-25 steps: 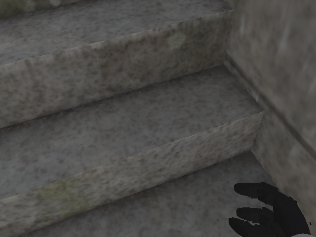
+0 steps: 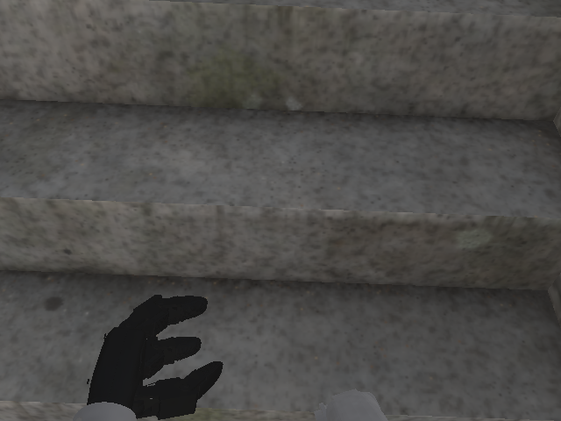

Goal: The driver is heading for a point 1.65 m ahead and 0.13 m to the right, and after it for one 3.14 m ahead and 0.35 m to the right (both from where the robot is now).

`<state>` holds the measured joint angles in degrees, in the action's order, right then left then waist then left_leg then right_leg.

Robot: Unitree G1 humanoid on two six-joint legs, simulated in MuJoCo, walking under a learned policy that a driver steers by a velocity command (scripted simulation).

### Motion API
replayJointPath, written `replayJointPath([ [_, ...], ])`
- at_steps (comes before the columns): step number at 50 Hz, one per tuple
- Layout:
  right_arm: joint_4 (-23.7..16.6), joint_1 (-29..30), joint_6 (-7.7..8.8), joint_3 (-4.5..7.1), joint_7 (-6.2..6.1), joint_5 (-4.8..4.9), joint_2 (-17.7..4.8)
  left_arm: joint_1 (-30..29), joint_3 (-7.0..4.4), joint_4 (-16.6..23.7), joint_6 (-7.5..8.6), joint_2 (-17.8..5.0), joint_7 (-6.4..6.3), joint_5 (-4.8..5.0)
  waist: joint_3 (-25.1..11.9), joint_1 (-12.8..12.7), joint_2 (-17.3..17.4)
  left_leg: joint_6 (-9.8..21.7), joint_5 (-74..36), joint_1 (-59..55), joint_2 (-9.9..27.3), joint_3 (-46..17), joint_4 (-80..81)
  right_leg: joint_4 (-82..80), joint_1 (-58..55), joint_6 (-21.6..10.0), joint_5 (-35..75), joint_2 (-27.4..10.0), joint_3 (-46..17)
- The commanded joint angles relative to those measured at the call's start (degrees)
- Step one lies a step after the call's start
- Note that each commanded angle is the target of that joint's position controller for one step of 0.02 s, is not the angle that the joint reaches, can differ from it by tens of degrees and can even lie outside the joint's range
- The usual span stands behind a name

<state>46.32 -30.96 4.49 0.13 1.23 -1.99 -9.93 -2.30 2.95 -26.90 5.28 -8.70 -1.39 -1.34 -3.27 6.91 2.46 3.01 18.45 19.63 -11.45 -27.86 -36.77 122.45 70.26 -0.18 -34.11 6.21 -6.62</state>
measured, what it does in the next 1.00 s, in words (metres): climbs: right foot 0.21 m higher, then left foot 0.21 m lower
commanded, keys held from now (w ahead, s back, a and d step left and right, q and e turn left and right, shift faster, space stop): q+shift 0.12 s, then shift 0.12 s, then e+shift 0.76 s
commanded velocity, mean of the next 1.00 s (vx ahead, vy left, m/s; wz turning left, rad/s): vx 0.08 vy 0.00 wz -0.19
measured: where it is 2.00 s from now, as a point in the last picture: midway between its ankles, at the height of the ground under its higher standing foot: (326, 369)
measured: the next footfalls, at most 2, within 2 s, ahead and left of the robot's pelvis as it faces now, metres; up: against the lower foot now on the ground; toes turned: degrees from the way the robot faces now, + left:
right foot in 0.08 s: +0.20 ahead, -0.20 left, +0.21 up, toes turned +17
left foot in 0.52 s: +0.02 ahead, +0.13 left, +0.00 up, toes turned +19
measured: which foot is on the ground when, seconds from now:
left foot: down 0.00-0.12, up 0.14-0.50, down 0.52-1.00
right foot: up 0.00-0.06, down 0.08-0.54, up 0.56-1.00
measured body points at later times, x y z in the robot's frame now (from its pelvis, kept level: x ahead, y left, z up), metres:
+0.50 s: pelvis +0.07 +0.00 +0.10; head +0.08 +0.02 +0.55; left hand +0.06 +0.28 -0.02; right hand +0.39 -0.11 +0.07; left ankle +0.04 +0.13 -0.62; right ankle +0.16 -0.21 -0.53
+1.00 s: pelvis +0.11 -0.02 +0.03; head +0.11 +0.01 +0.48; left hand +0.33 +0.14 -0.05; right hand +0.11 -0.33 -0.08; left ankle -0.02 +0.11 -0.73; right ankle +0.17 -0.15 -0.48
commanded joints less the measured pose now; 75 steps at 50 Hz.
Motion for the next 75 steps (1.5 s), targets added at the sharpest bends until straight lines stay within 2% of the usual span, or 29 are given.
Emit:
replayJointPath([
  [1, -6.9, 2.1, 0.55, 2.30, 0.60, 1.52, -12.2, -16.2, -2.60, 12.9, 1.17, -2.7, -0.22, -1.92, -3.8, -1.8, 4.9, 10.5, -17.4, 0.0, 10.6, -16.1, 12.6, -19.5, -4.7, 0.3, -0.8, -2.1, 4.6],
  [3, -7.1, 11.0, -1.27, 4.32, 3.41, 3.74, -17.8, -17.0, -2.51, 15.6, -3.17, -0.8, 2.82, 0.35, -6.2, -10.4, 3.1, 12.9, -34.5, 25.3, 12.9, -20.4, 28.0, -47.4, -38.5, 2.4, -13.5, 1.8, 10.9],
  [4, -7.7, 14.2, -1.37, 5.39, 5.45, 1.47, -19.4, -8.8, -3.40, 14.7, -4.38, -1.1, 3.59, 2.91, -6.0, -13.8, 7.6, 10.9, -49.3, 24.6, 15.7, -24.7, 26.3, -52.2, -48.4, 2.9, 3.2, 0.7, 3.8],
  [5, -9.2, 18.3, -0.77, 4.43, 6.47, 1.99, -16.8, 5.9, -7.05, 9.1, -3.29, -7.1, 3.47, 0.43, -11.0, -21.6, 2.7, 9.5, -62.9, 16.3, 10.9, -14.6, 14.3, -61.7, -56.7, 1.5, 9.2, 2.3, 7.1],
  [6, -8.9, 13.7, -0.82, 2.72, 8.66, -0.28, -6.8, 19.9, -8.78, 3.3, -4.40, -15.7, 1.28, -0.58, -31.8, -19.5, -22.1, 2.4, -47.3, 27.8, -2.1, -5.7, -10.6, -80.2, -77.8, -19.5, 22.9, -16.3, -36.2],
  [7, -5.4, 11.6, -1.04, 3.30, 8.66, 0.80, -10.4, 24.2, -8.90, 2.9, -6.00, -18.3, 2.32, -3.24, -27.6, -20.8, -26.7, -3.6, -7.3, 33.8, -3.1, -2.5, -44.1, -91.4, -69.0, -28.9, 12.2, -29.1, -64.8],
  [9, -4.3, 17.2, 0.29, 2.39, 6.17, 1.79, -9.3, 15.1, -6.52, -1.2, -3.10, -14.4, 3.15, 0.89, -4.4, -14.4, -20.8, -4.2, -7.7, 42.9, 6.9, 10.8, -70.1, -87.1, -46.0, -22.8, -3.6, -23.0, -45.7],
  [12, -7.5, 22.5, 0.37, 0.18, 1.17, -0.31, -7.3, 6.2, -1.92, -7.2, 1.34, 2.3, 0.52, 3.89, -2.1, -7.8, -2.5, -2.0, 9.2, 33.4, 12.2, 16.9, -57.6, -82.2, -34.8, -12.9, 14.2, -18.9, -19.8],
  [17, -9.2, 23.3, 0.72, -2.64, 3.68, 0.39, -9.4, 10.8, -4.35, -11.6, 0.36, -9.6, -0.94, -0.70, -6.8, -9.2, -3.3, -0.6, 3.0, 30.6, 9.7, 19.4, -57.8, -74.7, -31.4, -9.5, 25.7, -10.8, -8.0],
  [18, -16.1, 26.8, -3.24, -1.33, 0.15, -1.46, -1.3, 7.4, -5.76, -13.3, -0.66, -8.8, -2.91, 0.17, -1.3, -0.9, -7.6, -1.1, -8.3, 23.5, 13.3, 20.9, -53.9, -77.2, -29.1, -10.6, 25.9, -14.7, -16.4],
  [19, -10.9, 23.3, -0.85, -2.16, 2.60, 0.52, -13.0, 8.0, -3.84, -9.1, 0.63, -11.1, -0.65, -0.59, -9.0, -7.8, 0.9, -1.8, -6.7, 20.4, 11.4, 22.4, -50.2, -71.2, -25.6, -6.4, 26.4, -8.0, -2.2],
  [25, -9.6, 18.6, -0.12, -0.70, 6.39, 0.66, -13.0, 13.7, -3.10, -2.5, -0.57, -13.1, -1.37, 2.67, 4.9, -7.7, 3.1, -0.7, -51.9, -5.6, 14.7, 31.1, 26.9, -56.1, -31.4, -2.6, 19.5, -1.4, -1.9],
  [26, -6.1, 14.7, 0.12, -0.79, 7.29, -0.40, -11.0, 18.5, -1.79, -2.9, -2.10, -12.4, -1.18, 3.04, 7.9, -10.0, 0.1, 1.2, -60.6, -14.3, 17.9, 29.8, 40.4, -50.7, -28.8, -1.0, 19.4, -1.9, -4.4],
  [28, -8.0, 15.1, 0.41, 3.72, 7.75, -1.48, -22.2, 33.9, -0.40, 0.7, -2.31, -6.4, 3.86, 2.02, -10.3, -19.8, 27.7, 18.6, -128.7, -46.8, 39.0, 21.4, 2.4, -10.0, 1.7, 7.6, -21.2, 5.4, 8.4],
  [31, -8.7, 15.9, -1.98, 4.81, 7.22, -9.66, -22.8, 21.8, -2.61, 2.3, -0.23, -12.2, 3.02, 4.29, -10.6, -11.7, 9.5, 19.9, -92.9, -28.6, 39.9, 26.1, 1.1, 30.8, 14.9, 7.4, -12.0, 2.9, 4.2],
  [34, -10.6, 26.0, -3.60, 6.81, 2.85, -5.12, -23.9, 21.5, -1.89, 0.8, -2.89, -8.8, 4.12, 0.10, -5.4, -14.9, 1.1, 21.9, -41.9, -19.3, 46.8, 19.8, 18.1, 17.3, 10.3, 4.5, -2.0, -4.6, -2.5],
  [37, -7.0, 18.5, -2.07, 4.37, -0.12, -5.00, -16.8, 13.9, -0.51, -0.8, -4.72, -7.3, 5.29, 0.96, -0.7, -7.8, 2.3, 17.1, -20.5, -23.5, 39.7, 27.2, 23.8, 14.3, 16.3, 3.3, 7.6, -3.8, 2.9],
  [46, 2.7, 13.8, -4.01, 7.21, 1.32, -5.98, -21.4, 4.9, 2.10, 1.0, -10.42, -1.8, 9.12, 2.43, 0.9, -13.9, 9.4, 14.9, -31.8, -16.5, 38.5, 40.0, 30.9, -17.7, 4.9, -4.6, -7.5, -7.2, 15.1],
  [50, -3.3, 27.2, -1.53, 10.35, 0.71, -3.56, -30.9, 16.8, -0.53, -2.0, -10.88, -4.1, 8.43, 3.69, -9.0, -19.9, 13.2, 14.7, -88.1, -22.5, 39.2, 45.4, 20.2, -35.1, -17.3, -3.8, 9.7, 1.9, 17.4],
  [51, -2.9, 25.5, -2.11, 10.78, 0.50, -2.48, -30.7, 18.0, -1.51, -2.7, -10.10, -5.5, 7.86, 4.90, -9.4, -19.4, 14.2, 13.6, -92.5, -26.8, 38.4, 45.3, 15.6, -49.5, -20.8, -5.4, 5.9, 5.2, 18.8],
  [52, -5.4, 16.7, -4.47, 5.69, -0.54, 6.92, -17.5, 15.7, -4.78, -4.2, -8.01, -8.0, 0.20, 3.17, -11.7, -11.9, 6.7, 6.0, -104.4, -23.5, 31.0, 46.0, -7.9, -53.2, -38.3, -9.6, -16.2, 9.1, 11.0],
  [53, -6.6, 17.9, -4.05, 5.63, -0.24, 6.44, -16.9, 22.4, -6.26, -4.3, -7.80, -10.8, -1.55, 1.61, -11.6, -15.3, 7.0, 1.0, -67.2, -7.9, 27.9, 39.3, -27.6, -68.0, -47.6, -13.3, -8.2, 4.3, -10.7],
  [54, -13.4, 26.7, -3.83, 3.36, 1.51, 3.17, -9.0, 17.1, -8.89, -4.5, -8.66, -18.4, -3.29, -0.38, -10.5, -13.0, -9.4, -4.2, -7.1, 18.2, 12.4, 29.8, -55.4, -95.0, -49.6, -16.7, -6.3, -6.9, -50.9],
  [55, -14.9, 30.3, -2.35, 4.56, 2.35, -0.64, -9.3, 16.7, -10.79, -2.5, -8.29, -21.8, -4.11, -3.65, -8.5, -13.7, 3.8, -6.8, -7.9, 25.5, 8.7, 14.9, -74.7, -110.3, -50.7, -12.2, 17.2, -15.6, -64.3],
  [59, -16.7, 20.6, -3.26, 2.14, -0.34, -0.47, -3.9, 3.7, -8.10, -8.8, -6.62, -9.3, -3.88, 0.08, 5.8, -1.9, -6.5, -5.9, -14.8, 30.9, 7.8, 20.2, -80.6, -87.6, -35.4, -11.9, 31.5, -3.9, -28.1],
  [60, -17.3, 20.5, -2.08, 4.54, -1.44, 2.81, -13.7, 8.4, -5.10, -11.1, -3.05, -8.2, 6.10, 0.12, -7.3, -4.5, -38.6, -1.1, -9.9, 42.1, 9.6, 11.1, -73.9, -84.9, -44.0, -11.2, 33.7, -7.1, -11.4],
  [62, -17.9, 30.6, -3.37, 3.13, -3.35, 2.86, -10.3, 17.9, -4.38, -16.0, -1.70, -3.4, 8.52, -0.35, -6.8, -9.8, -8.2, -4.3, -8.6, 45.5, 12.9, 17.7, -67.8, -86.6, -47.7, -8.7, 36.8, -10.2, -16.1],
  [70, -17.8, 32.5, -4.74, 0.55, -2.85, 5.70, -7.7, 15.0, -0.27, -12.0, 0.30, -7.8, 9.24, -0.28, -3.9, -8.5, -7.7, -10.3, 2.7, 60.1, 4.6, 15.7, -86.7, -92.0, -54.7, -9.5, 30.2, -12.3, -16.9],
  [75, -13.7, 30.5, -2.94, 1.02, -4.26, 2.73, -7.5, 16.4, -1.52, -9.8, 0.40, -8.8, 10.93, -1.42, 0.4, -9.1, -8.8, -10.1, -1.6, 68.0, 7.0, 16.6, -84.6, -95.7, -62.0, -15.3, 31.4, -19.1, -17.0],
])
Keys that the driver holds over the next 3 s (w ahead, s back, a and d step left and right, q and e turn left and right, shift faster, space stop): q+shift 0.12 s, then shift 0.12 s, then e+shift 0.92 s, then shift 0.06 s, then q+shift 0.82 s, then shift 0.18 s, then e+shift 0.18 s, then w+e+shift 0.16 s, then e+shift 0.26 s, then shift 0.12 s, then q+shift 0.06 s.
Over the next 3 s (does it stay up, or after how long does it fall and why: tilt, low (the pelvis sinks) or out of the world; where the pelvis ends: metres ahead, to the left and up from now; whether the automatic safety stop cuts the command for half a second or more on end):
stays up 0.65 -0.20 0.60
